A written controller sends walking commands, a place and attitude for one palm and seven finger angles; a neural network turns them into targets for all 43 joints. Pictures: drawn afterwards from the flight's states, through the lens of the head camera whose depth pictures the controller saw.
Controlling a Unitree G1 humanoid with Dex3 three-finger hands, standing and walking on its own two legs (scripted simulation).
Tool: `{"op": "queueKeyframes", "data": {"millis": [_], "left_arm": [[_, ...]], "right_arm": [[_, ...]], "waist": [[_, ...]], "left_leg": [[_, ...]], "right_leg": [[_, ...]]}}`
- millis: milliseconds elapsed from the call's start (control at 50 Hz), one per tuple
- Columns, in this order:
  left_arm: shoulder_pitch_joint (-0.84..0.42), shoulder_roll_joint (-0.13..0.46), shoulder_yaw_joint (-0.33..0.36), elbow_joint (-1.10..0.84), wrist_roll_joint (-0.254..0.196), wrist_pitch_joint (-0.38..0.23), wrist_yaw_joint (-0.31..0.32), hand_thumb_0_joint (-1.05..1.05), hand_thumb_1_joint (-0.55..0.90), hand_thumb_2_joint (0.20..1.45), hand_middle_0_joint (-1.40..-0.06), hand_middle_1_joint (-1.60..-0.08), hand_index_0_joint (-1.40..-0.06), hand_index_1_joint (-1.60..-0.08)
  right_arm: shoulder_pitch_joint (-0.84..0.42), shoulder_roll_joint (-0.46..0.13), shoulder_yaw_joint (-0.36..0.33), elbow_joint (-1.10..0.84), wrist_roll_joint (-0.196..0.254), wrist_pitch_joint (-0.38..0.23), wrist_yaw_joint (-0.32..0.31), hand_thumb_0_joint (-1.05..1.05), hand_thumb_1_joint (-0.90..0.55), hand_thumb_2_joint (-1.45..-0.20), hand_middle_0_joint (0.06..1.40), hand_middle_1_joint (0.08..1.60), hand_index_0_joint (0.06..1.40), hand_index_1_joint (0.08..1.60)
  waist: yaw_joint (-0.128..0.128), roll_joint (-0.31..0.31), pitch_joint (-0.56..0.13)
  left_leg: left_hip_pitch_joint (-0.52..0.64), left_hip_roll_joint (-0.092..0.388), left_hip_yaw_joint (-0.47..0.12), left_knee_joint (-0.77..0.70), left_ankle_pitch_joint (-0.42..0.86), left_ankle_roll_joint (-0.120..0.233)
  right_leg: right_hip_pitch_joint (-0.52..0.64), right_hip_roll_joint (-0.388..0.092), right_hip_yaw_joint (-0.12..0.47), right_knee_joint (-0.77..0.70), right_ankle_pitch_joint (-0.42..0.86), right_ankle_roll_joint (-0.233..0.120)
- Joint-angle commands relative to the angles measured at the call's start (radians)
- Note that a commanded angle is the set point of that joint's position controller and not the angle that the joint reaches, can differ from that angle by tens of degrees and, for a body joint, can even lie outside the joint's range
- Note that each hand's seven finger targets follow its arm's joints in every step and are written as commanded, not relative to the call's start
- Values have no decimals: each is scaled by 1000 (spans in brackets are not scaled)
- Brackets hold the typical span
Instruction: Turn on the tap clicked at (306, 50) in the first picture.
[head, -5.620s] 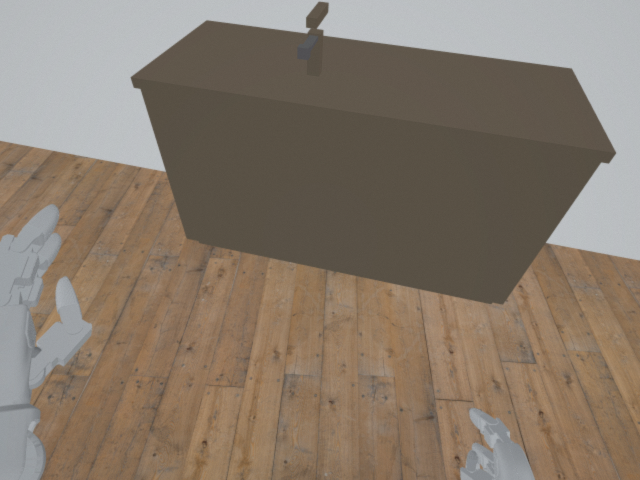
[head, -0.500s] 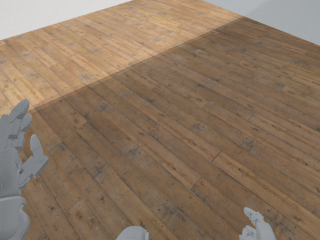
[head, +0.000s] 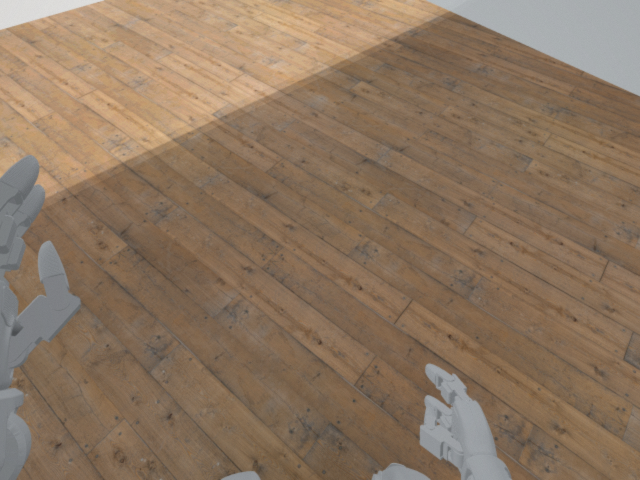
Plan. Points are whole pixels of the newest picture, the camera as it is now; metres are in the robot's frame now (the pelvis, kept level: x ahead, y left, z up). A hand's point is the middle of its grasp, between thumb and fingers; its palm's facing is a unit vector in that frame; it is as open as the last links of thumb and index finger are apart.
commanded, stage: turn to face it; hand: left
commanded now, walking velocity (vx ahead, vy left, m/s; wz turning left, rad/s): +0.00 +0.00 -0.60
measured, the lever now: out of the picture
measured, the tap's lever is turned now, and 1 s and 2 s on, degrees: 0 0 0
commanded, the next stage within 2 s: none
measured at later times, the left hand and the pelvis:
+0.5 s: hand (218, 274) +0.25 +0.12 +0.20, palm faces +0.17 -0.85 -0.50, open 7.4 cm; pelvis -0.02 -0.05 +0.00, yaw -15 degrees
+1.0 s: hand (259, 310) +0.22 +0.08 +0.19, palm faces -0.09 -0.91 -0.41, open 7.4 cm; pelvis -0.09 -0.01 +0.01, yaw -34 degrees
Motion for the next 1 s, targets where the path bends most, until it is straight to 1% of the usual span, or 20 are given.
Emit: {"op": "queueKeyframes", "data": {"millis": [0, 40, 60, 80, 100, 120, 160, 220, 320, 620, 680, 700, 720, 740, 760, 780, 800, 860, 920, 980], "left_arm": [[1, 171, 156, -162, -13, -58, 10, 0, 900, 900, -200, -300, -200, -300], [-18, 181, 165, -116, -11, -51, 6, 0, 900, 900, -200, -300, -200, -300], [-12, 196, 167, -86, -4, -45, 7, 0, 900, 900, -200, -300, -200, -300], [-29, 235, 194, -103, -7, -43, 14, 0, 900, 900, -200, -300, -200, -300], [-21, 231, 215, -84, -26, -30, 21, 0, 900, 900, -200, -300, -200, -300], [-12, 211, 194, -107, -33, -31, 17, 0, 900, 900, -200, -300, -200, -300], [78, 217, 223, -95, -38, -40, 25, 0, 900, 900, -200, -300, -200, -300], [89, 202, 211, -147, -41, -66, 32, 0, 900, 900, -200, -300, -200, -300], [94, 233, 234, -193, -52, -88, 45, 0, 900, 900, -200, -300, -200, -300], [-38, 171, 117, -66, -22, -58, 23, 0, 900, 900, -200, -300, -200, -300], [-122, 188, 106, -143, -11, -68, 11, 0, 900, 900, -200, -300, -200, -300], [-134, 193, 105, -143, -10, -77, 4, 0, 900, 900, -200, -300, -200, -300], [-152, 188, 108, -155, -12, -89, -4, 0, 900, 900, -200, -300, -200, -300], [-168, 199, 126, -186, 2, -95, -10, 0, 900, 900, -200, -300, -200, -300], [-188, 248, 162, -222, 23, -98, -8, 0, 900, 900, -200, -300, -200, -300], [-180, 265, 195, -237, 23, -98, -1, 0, 900, 900, -200, -300, -200, -300], [-112, 206, 168, -188, 14, -88, -9, 0, 900, 900, -200, -300, -200, -300], [-122, 114, 72, -195, 9, -60, -3, 0, 900, 900, -200, -300, -200, -300], [-119, 118, 57, -172, 13, -57, 4, 0, 900, 900, -200, -300, -200, -300], [-128, 136, 62, -133, 14, -49, 1, 0, 900, 900, -200, -300, -200, -300]], "right_arm": [[-11, -209, -106, -124, 3, -40, -11, 0, -900, -900, 200, 300, 200, 300], [-1, -203, -106, -119, 6, -26, -10, 0, -900, -900, 200, 300, 200, 300], [9, -176, -106, -121, 11, -17, -14, 0, -900, -900, 200, 300, 200, 300], [-35, -162, -90, -150, 7, -18, -18, 0, -900, -900, 200, 300, 200, 300], [-45, -167, -89, -135, 8, -15, -22, 0, -900, -900, 200, 300, 200, 300], [-40, -182, -100, -122, 13, -3, -14, 0, -900, -900, 200, 300, 200, 300], [-79, -157, -73, -105, 6, 32, -17, 0, -900, -900, 200, 300, 200, 300], [-86, -182, -91, -93, 7, 62, -16, 0, -900, -900, 200, 300, 200, 300], [-85, -230, -129, -95, 4, 65, -16, 0, -900, -900, 200, 300, 200, 300], [-48, -251, -117, -135, 6, 122, -13, 0, -900, -900, 200, 300, 200, 300], [-13, -240, -110, -132, -3, 126, -5, 0, -900, -900, 200, 300, 200, 300], [1, -244, -110, -133, -8, 122, -6, 0, -900, -900, 200, 300, 200, 300], [-14, -260, -112, -142, -21, 119, -9, 0, -900, -900, 200, 300, 200, 300], [-45, -259, -114, -161, -32, 105, -12, 0, -900, -900, 200, 300, 200, 300], [-50, -212, -112, -174, -19, 89, -19, 0, -900, -900, 200, 300, 200, 300], [-61, -185, -101, -163, -14, 82, -19, 0, -900, -900, 200, 300, 200, 300], [-54, -206, -116, -163, -5, 82, -11, 0, -900, -900, 200, 300, 200, 300], [-30, -217, -114, -138, 18, 75, 10, 0, -900, -900, 200, 300, 200, 300], [26, -238, -118, -131, 15, 50, 10, 0, -900, -900, 200, 300, 200, 300], [27, -244, -118, -133, 11, 31, 6, 0, -900, -900, 200, 300, 200, 300]], "waist": [[-30, 227, -216], [-27, 118, -225], [-34, -98, -243], [-23, -310, -243], [-25, -327, -266], [-38, -287, -290], [-31, -119, -314], [-41, -83, -331], [-31, -29, -304], [-7, -174, -233], [-31, -115, -260], [-39, -47, -257], [-43, 102, -225], [-23, 278, -194], [-11, 223, -159], [-3, 220, -176], [-8, 218, -153], [-27, 222, -80], [-55, 210, -107], [-63, 275, -129]], "left_leg": [[100, 215, -56, -73, 334, 72], [35, 163, -26, 116, 205, 33], [-29, 64, 6, 322, 33, -2], [-282, -80, -45, 529, -402, -40], [-315, -86, -180, 677, -407, -52], [-305, -73, -243, 728, -336, -51], [-396, -76, -257, 798, -216, -63], [-439, -99, -262, 881, -120, -62], [-410, -106, -283, 791, -106, -54], [-51, -192, -198, 151, -232, -8], [160, -188, -172, -99, -203, 26], [258, -140, -194, -198, -191, 54], [288, 23, -341, -309, -239, 115], [214, 255, -528, -378, -267, 200], [112, 327, -492, -361, -121, 225], [-2, 291, -390, -346, -99, 206], [-62, 256, -301, -324, -95, 193], [55, 195, -152, -257, 108, 137], [121, 178, -130, -204, 398, 101], [160, 179, -87, -154, 507, 80]], "right_leg": [[101, 18, -29, -136, 61, 5], [215, 1, 10, -270, 229, -17], [258, -96, 182, -337, 502, -72], [378, -263, 495, -358, 959, -174], [357, -323, 542, -379, 1012, -189], [361, -288, 504, -390, 891, -150], [458, -230, 435, -321, 849, -175], [469, -188, 363, -345, 754, -137], [387, -184, 430, -419, 595, -126], [85, -90, 588, -663, -103, -114], [-16, -55, 556, -633, -110, -97], [-91, -1, 516, -541, -98, -71], [-194, 86, 421, -331, -86, -42], [-258, 147, 275, 65, -56, -10], [-245, 93, 208, 305, -37, 6], [-166, 76, 210, 456, -36, 0], [-140, 68, 190, 529, -46, -1], [-217, 26, 103, 369, -23, 19], [-104, 43, 18, 116, -25, 28], [-32, 62, -41, -22, -26, 29]]}}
